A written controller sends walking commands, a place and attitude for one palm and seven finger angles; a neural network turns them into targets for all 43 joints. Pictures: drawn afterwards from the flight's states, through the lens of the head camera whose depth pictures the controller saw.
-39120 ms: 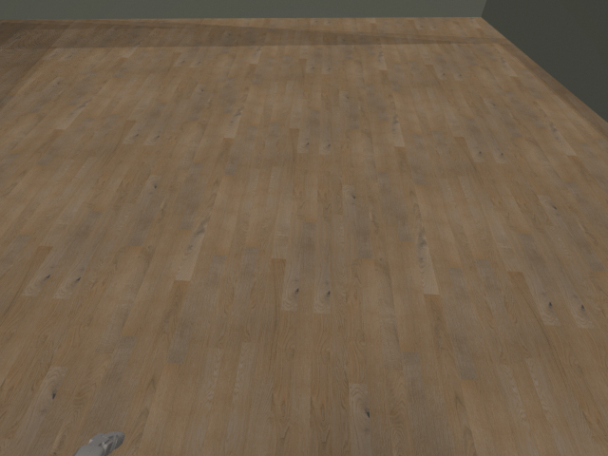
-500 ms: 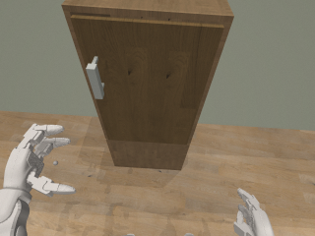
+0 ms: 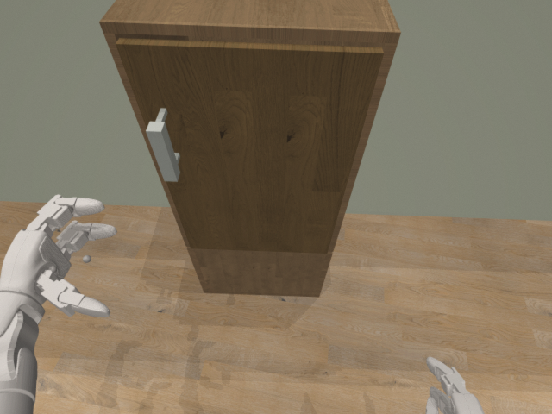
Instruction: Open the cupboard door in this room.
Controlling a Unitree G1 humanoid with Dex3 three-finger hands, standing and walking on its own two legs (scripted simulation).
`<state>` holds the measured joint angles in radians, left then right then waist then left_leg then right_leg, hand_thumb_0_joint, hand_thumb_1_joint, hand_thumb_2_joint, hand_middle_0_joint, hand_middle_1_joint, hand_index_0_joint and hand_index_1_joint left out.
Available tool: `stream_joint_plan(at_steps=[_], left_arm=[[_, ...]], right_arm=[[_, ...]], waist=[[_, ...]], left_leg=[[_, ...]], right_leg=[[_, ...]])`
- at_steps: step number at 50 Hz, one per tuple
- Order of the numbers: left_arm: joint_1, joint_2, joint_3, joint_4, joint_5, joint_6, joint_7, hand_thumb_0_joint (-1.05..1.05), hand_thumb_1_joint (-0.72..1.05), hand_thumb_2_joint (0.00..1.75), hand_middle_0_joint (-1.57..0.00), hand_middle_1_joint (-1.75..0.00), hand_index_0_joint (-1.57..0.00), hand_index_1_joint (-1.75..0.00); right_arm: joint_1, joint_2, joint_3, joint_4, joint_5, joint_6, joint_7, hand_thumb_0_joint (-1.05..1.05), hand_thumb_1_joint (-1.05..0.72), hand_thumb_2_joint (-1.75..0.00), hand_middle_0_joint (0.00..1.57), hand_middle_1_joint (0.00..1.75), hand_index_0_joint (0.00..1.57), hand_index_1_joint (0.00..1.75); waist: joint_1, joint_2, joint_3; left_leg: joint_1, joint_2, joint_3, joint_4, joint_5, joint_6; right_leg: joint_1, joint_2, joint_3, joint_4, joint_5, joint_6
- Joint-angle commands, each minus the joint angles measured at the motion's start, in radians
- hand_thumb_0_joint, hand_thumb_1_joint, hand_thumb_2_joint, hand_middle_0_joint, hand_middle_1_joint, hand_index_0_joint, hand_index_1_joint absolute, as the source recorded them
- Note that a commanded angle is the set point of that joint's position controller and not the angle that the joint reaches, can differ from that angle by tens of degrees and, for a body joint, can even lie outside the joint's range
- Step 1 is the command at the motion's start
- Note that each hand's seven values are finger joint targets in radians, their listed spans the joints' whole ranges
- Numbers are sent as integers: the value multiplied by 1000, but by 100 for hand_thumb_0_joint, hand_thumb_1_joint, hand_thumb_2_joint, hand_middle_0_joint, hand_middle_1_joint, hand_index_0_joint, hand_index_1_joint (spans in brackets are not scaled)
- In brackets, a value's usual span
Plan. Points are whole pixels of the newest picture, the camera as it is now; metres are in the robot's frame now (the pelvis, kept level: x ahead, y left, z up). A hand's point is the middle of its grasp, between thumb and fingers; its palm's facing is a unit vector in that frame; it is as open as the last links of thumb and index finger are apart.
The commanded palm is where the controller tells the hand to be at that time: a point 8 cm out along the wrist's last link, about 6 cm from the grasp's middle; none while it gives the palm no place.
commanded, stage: raise the hand with hooked fingers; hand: left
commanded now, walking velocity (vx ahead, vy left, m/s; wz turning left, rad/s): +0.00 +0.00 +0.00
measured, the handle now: (167, 145) +0.54 +0.23 +0.05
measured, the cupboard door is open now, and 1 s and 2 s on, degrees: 0 0 0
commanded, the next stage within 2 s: move the hooked fingers beside the handle in 0.32 s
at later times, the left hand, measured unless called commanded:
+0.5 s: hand (86, 264) +0.29 +0.27 +0.07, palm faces +0.06 -1.00 -0.03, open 14.0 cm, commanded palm +0.27 +0.32 +0.07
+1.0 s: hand (100, 216) +0.37 +0.28 +0.07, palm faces +0.04 -1.00 -0.02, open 14.0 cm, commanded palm +0.34 +0.33 +0.07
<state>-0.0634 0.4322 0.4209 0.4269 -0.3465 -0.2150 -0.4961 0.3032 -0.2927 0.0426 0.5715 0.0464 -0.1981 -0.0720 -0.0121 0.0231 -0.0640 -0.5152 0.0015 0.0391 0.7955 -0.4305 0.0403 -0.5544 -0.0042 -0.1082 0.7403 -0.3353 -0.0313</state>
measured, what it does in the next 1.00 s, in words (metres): stands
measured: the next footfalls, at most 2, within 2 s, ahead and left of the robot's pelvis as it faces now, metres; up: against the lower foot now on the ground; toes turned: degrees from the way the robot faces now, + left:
none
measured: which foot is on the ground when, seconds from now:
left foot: down 0.00-1.00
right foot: down 0.00-1.00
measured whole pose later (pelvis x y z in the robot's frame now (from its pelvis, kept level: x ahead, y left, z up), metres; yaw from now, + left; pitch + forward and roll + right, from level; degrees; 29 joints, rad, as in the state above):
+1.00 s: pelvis +0.00 -0.01 -0.01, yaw -1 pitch +12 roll -1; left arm -0.39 0.54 0.51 0.81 -0.29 -0.31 -0.54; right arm 0.35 -0.30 0.04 0.59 0.04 -0.11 -0.07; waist -0.05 0.00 -0.06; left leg -0.61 0.02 0.05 0.84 -0.44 0.03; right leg -0.66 0.02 -0.10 0.78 -0.34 -0.05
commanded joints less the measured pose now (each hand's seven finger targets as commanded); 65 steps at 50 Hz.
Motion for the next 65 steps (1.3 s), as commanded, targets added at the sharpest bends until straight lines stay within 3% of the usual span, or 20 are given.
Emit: stream_joint_plan(at_steps=[1, 4, 7, 11, 16, 21, 24, 27, 30, 34, 38, 40, 45, 48, 50, 55, 57, 59, 62, 65], left_arm=[[-170, 265, 130, -231, -30, -101, 26, 0, -50, 30, -30, -120, -30, -120], [-194, 274, 142, -223, -27, -122, 45, 0, -50, 30, -30, -120, -30, -120], [-211, 244, 106, -233, -15, -130, 39, 0, -50, 30, -30, -120, -30, -120], [-200, 228, 76, -219, -15, -117, 15, 0, -50, 30, -30, -120, -30, -120], [-200, 248, 111, -178, -30, -101, 11, 0, -50, 30, -30, -120, -30, -120], [-226, 237, 94, -180, -26, -107, 12, 0, -50, 30, -30, -120, -30, -120], [-357, 281, 102, -125, -9, -109, 14, 0, -50, 30, -30, -120, -30, -120], [-463, 271, 72, -74, 4, -121, 6, 0, -50, 30, -30, -120, -30, -120], [-507, 293, 72, -62, 11, -132, -4, 0, -50, 30, -30, -120, -30, -120], [-507, 398, 154, 76, 20, -117, -10, 0, -50, 30, -30, -120, -30, -120], [-536, 365, 124, 143, 24, -109, -23, 0, -50, 30, -30, -120, -30, -120], [-530, 413, 165, 143, 22, -118, -30, 0, -50, 30, -30, -120, -30, -120], [-574, 438, 180, 163, 26, -148, -39, 0, -50, 30, -30, -120, -30, -120], [-635, 401, 138, 196, 29, -159, -48, 0, -50, 30, -30, -120, -30, -120], [-688, 446, 158, 211, 34, -163, -55, 0, -50, 30, -30, -120, -30, -120], [-719, 455, 150, 203, 55, -180, -50, 0, -50, 30, -30, -120, -30, -120], [-711, 437, 140, 217, 56, -180, -43, 0, -50, 30, -30, -120, -30, -120], [-723, 445, 149, 264, 51, -174, -36, 0, -50, 30, -30, -120, -30, -120], [-742, 437, 142, 322, 65, -160, -23, 0, -50, 30, -30, -120, -30, -120], [-807, 457, 131, 345, 93, -163, -11, 0, -50, 30, -30, -120, -30, -120]], right_arm=[[-31, -136, -62, -141, -6, -53, -5, 0, -90, -90, 20, 30, 20, 30], [-33, -135, -61, -136, -9, -47, -5, 0, -90, -90, 20, 30, 20, 30], [-39, -129, -60, -133, -5, -46, -9, 0, -90, -90, 20, 30, 20, 30], [-39, -131, -60, -131, 0, -46, -14, 0, -90, -90, 20, 30, 20, 30], [-51, -133, -55, -136, -1, -42, -19, 0, -90, -90, 20, 30, 20, 30], [-56, -128, -51, -141, 0, -42, -18, 0, -90, -90, 20, 30, 20, 30], [-42, -138, -50, -118, 0, -34, -29, 0, -90, -90, 20, 30, 20, 30], [-40, -136, -46, -106, 3, -34, -37, 0, -90, -90, 20, 30, 20, 30], [-22, -138, -47, -98, 0, -34, -38, 0, -90, -90, 20, 30, 20, 30], [0, -152, -46, -86, -5, -14, -34, 0, -90, -90, 20, 30, 20, 30], [12, -151, -49, -97, -1, -1, -25, 0, -90, -90, 20, 30, 20, 30], [31, -157, -54, -108, -5, 8, -19, 0, -90, -90, 20, 30, 20, 30], [61, -162, -61, -102, -5, 33, -10, 0, -90, -90, 20, 30, 20, 30], [70, -164, -65, -93, -2, 43, -11, 0, -90, -90, 20, 30, 20, 30], [85, -172, -67, -85, -4, 51, -15, 0, -90, -90, 20, 30, 20, 30], [111, -166, -70, -77, -11, 68, -12, 0, -90, -90, 20, 30, 20, 30], [112, -165, -71, -75, -11, 74, -8, 0, -90, -90, 20, 30, 20, 30], [121, -172, -70, -70, -12, 84, -8, 0, -90, -90, 20, 30, 20, 30], [123, -174, -70, -73, -11, 97, -5, 0, -90, -90, 20, 30, 20, 30], [132, -174, -67, -73, -13, 112, -3, 0, -90, -90, 20, 30, 20, 30]], waist=[[29, 42, -263], [25, 48, -238], [17, 120, -245], [8, 92, -241], [15, 31, -215], [11, 51, -217], [-20, 19, -180], [-31, 59, -188], [-22, 83, -287], [-10, 37, -271], [-10, 59, -276], [3, 43, -334], [-13, 39, -334], [-36, 56, -310], [-42, 60, -327], [-32, 129, -412], [-32, 142, -395], [-41, 69, -367], [-44, 59, -343], [-54, 98, -348]], left_leg=[[69, 2, -77, -120, 414, -37], [47, -1, -68, -120, 356, -33], [69, -3, -62, -124, 336, -31], [68, -1, -66, -124, 320, -25], [29, -4, -66, -128, 281, -21], [30, -5, -63, -125, 265, -21], [0, -1, -63, -109, 223, -17], [3, -5, -66, -112, 171, -17], [37, -5, -68, -99, 244, -18], [-39, -3, -62, -81, 256, -18], [-54, -5, -51, -81, 275, -19], [-51, -3, -47, -71, 322, -17], [-63, 0, -43, -60, 349, -13], [-59, 1, -45, -64, 297, -12], [-57, 2, -47, -55, 307, -10], [18, 7, -61, -45, 430, -17], [30, 11, -67, -47, 445, -24], [5, 15, -74, -48, 438, -21], [-19, 15, -72, -56, 399, -23], [-12, 16, -70, -49, 408, -23]], right_leg=[[201, 12, 56, -46, 278, -4], [200, 11, 67, -52, 243, -5], [186, 7, 73, -61, 226, -5], [184, 10, 73, -69, 220, -3], [199, 7, 79, -78, 196, 0], [193, 6, 85, -76, 182, -1], [157, 7, 97, -80, 142, 3], [131, 2, 104, -87, 81, 4], [174, 3, 104, -63, 162, 0], [202, 2, 114, -51, 191, -1], [190, -1, 115, -44, 228, 3], [233, 6, 119, -29, 287, 1], [214, 14, 118, -15, 328, 5], [159, 16, 113, -26, 262, 7], [154, 19, 117, -21, 268, 5], [141, 24, 99, 3, 329, 0], [115, 26, 90, 0, 315, -1], [103, 32, 81, 1, 309, -1], [91, 27, 77, -2, 285, 2], [63, 28, 79, 7, 277, 1]])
